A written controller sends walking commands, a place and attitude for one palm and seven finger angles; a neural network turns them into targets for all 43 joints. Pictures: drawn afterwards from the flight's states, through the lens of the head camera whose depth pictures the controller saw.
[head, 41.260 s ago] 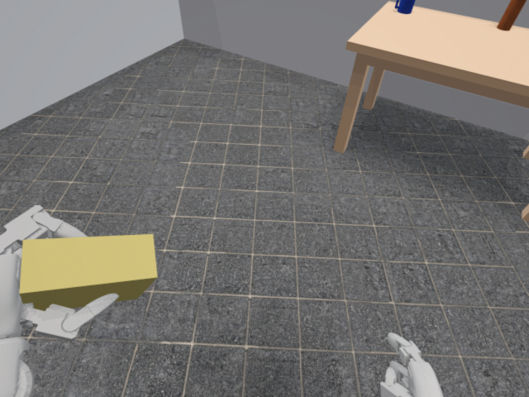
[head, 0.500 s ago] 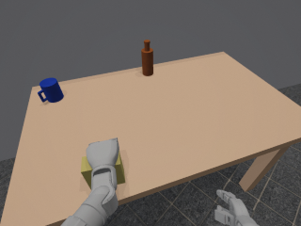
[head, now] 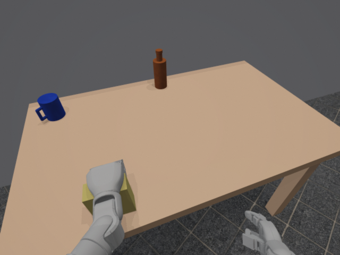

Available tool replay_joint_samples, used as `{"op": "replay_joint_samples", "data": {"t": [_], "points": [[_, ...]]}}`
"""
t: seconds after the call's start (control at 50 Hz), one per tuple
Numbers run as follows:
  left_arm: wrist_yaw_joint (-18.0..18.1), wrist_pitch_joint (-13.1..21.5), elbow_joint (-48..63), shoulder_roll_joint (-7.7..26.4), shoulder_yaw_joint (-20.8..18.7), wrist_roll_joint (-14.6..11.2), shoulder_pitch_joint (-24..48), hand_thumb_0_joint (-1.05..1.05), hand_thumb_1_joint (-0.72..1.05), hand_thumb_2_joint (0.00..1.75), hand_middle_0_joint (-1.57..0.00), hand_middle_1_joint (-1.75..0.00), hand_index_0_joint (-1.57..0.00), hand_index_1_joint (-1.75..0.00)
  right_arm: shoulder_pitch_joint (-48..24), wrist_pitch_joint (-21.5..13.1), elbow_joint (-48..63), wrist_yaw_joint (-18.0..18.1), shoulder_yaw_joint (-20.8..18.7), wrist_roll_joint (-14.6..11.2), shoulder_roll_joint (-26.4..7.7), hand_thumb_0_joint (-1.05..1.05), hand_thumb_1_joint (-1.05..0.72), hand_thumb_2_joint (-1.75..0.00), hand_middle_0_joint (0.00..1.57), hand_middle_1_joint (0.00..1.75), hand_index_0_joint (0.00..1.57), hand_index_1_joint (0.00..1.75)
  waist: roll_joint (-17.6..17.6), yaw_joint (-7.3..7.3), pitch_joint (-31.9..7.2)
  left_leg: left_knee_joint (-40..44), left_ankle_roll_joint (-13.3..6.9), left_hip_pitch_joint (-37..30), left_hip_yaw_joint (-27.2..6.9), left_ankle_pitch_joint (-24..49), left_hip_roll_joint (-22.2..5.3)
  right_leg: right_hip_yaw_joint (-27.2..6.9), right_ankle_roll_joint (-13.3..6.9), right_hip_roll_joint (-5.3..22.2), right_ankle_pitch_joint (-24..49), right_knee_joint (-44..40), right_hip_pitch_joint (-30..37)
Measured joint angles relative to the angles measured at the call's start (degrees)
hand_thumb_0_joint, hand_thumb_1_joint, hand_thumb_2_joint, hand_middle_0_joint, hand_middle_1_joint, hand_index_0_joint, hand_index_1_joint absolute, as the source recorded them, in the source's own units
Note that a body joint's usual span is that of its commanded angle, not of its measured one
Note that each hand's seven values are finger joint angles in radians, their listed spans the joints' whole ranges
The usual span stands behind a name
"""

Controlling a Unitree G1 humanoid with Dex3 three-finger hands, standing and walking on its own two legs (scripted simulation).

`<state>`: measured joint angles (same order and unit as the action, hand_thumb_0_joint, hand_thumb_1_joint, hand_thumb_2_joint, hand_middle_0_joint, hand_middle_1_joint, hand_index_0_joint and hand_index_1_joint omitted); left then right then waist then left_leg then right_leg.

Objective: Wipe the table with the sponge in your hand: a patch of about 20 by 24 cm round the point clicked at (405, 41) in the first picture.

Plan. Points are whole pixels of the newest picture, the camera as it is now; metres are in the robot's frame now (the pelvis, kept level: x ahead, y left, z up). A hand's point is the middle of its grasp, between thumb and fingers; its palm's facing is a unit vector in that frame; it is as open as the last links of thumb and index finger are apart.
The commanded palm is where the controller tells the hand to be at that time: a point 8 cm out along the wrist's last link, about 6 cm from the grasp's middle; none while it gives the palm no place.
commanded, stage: slide back across to the middle lane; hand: left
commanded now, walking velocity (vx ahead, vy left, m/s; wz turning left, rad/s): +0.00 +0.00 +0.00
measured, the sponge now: (113, 201) +0.27 +0.20 -0.06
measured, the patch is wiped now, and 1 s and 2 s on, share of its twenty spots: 1.00 1.00 1.00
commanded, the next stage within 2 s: wipe forward along the middle lane in 0.46 s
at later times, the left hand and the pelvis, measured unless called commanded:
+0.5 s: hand (89, 204) +0.23 +0.24 +0.00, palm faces -0.03 -0.12 -0.99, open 9.5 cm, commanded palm +0.19 +0.24 +0.04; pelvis +0.00 +0.00 +0.01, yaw -1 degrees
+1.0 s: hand (82, 194) +0.26 +0.27 -0.01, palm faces -0.05 -0.04 -1.00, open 9.4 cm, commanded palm +0.23 +0.25 +0.02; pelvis -0.02 +0.01 +0.00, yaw +2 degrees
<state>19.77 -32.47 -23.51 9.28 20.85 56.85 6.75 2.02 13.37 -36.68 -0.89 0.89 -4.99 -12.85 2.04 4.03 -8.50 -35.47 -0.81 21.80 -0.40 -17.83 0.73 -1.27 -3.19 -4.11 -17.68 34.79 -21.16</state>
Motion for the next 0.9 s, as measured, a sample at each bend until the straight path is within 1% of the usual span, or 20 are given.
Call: {"op": "replay_joint_samples", "data": {"t": [0.12,0.2,0.38,0.48,0.58,0.7,0.76,0.84,0.9], "points": [[-1.18,0.04,4.76,1.58,-0.35,0.53,-4.61,0.01,-0.46,1.06,-0.76,-1.46,-0.78,-1.46,-0.25,-0.71,0.43,-0.38,0.00,-0.06,-0.42,0.01,-0.91,-0.89,0.19,0.30,0.20,0.30,0.42,0.08,0.73,1.34,-0.06,-2.57,0.04,0.01,0.00,-0.15,0.00,0.00,0.08,-1.44,2.61],[-1.82,1.09,6.73,2.33,-0.86,0.69,-6.76,0.01,-0.46,1.06,-0.76,-1.45,-0.78,-1.46,-0.93,-1.48,0.50,-0.44,-0.04,0.08,-0.68,0.01,-0.91,-0.89,0.19,0.30,0.20,0.30,0.66,0.50,1.27,1.94,-0.12,-3.58,0.01,0.11,0.02,-0.17,0.03,0.03,0.22,-2.15,3.67],[-2.07,4.75,9.60,3.75,-4.24,0.83,-10.54,0.00,-0.46,1.06,-0.77,-1.45,-0.78,-1.45,-1.94,-3.22,0.28,-0.22,0.16,0.62,-0.27,0.01,-0.91,-0.89,0.19,0.30,0.20,0.30,0.34,1.38,1.53,2.86,-0.09,-4.49,0.27,0.43,-0.15,-0.51,0.04,-0.12,0.74,-3.17,4.52],[-1.87,5.94,11.02,4.85,-5.98,0.96,-13.00,0.00,-0.46,1.06,-0.77,-1.45,-0.79,-1.45,-1.91,-3.94,0.19,-0.23,0.14,0.88,-0.21,0.01,-0.91,-0.89,0.19,0.30,0.20,0.30,0.56,1.42,1.65,3.04,-0.19,-4.72,0.49,0.63,-0.18,-0.74,0.18,-0.15,1.08,-3.47,4.75],[-2.18,6.25,11.82,6.04,-7.07,0.73,-14.49,0.00,-0.46,1.06,-0.77,-1.45,-0.78,-1.45,-1.23,-4.30,-0.09,0.22,-0.07,1.13,-0.47,0.01,-0.91,-0.89,0.19,0.30,0.20,0.30,0.62,1.46,2.06,3.10,-0.40,-4.80,0.26,1.04,-0.01,-0.52,0.38,0.02,1.51,-3.85,5.08],[-3.57,6.46,8.71,6.09,-6.48,1.60,-10.68,0.00,-0.47,1.06,-0.78,-1.44,-0.79,-1.44,-0.56,-5.03,-0.85,1.45,-0.49,1.40,-0.97,0.01,-0.91,-0.89,0.19,0.30,0.20,0.30,0.69,1.45,3.13,2.25,-0.69,-3.18,-0.61,1.67,0.56,0.41,0.68,0.57,1.90,-3.33,3.94],[-3.86,7.47,6.30,5.82,-6.63,2.46,-7.75,0.00,-0.48,1.06,-0.79,-1.43,-0.81,-1.43,-0.16,-5.56,-1.29,2.14,-0.62,1.49,-0.95,0.01,-0.91,-0.89,0.19,0.30,0.20,0.30,0.83,1.52,3.25,1.47,-0.81,-1.47,-0.80,1.92,0.93,0.68,0.81,0.92,1.81,-2.20,2.18],[-2.93,9.16,2.44,5.76,-7.57,2.85,-4.14,0.00,-0.49,1.07,-0.81,-1.41,-0.82,-1.41,0.76,-6.01,-1.98,2.76,-0.62,1.47,-0.46,0.01,-0.91,-0.89,0.19,0.30,0.20,0.30,1.02,1.43,2.55,0.16,-0.85,1.01,-0.84,1.90,1.18,0.81,0.93,1.16,1.52,-0.51,-0.43],[-2.33,9.39,-0.27,5.71,-8.27,2.62,-1.69,0.00,-0.49,1.07,-0.81,-1.41,-0.83,-1.41,1.69,-6.09,-2.48,3.01,-0.47,1.26,0.01,0.01,-0.91,-0.89,0.20,0.30,0.20,0.30,0.87,1.26,1.92,-0.76,-0.78,2.62,-0.85,1.73,1.20,0.88,0.91,1.16,1.26,0.57,-2.10]]}}
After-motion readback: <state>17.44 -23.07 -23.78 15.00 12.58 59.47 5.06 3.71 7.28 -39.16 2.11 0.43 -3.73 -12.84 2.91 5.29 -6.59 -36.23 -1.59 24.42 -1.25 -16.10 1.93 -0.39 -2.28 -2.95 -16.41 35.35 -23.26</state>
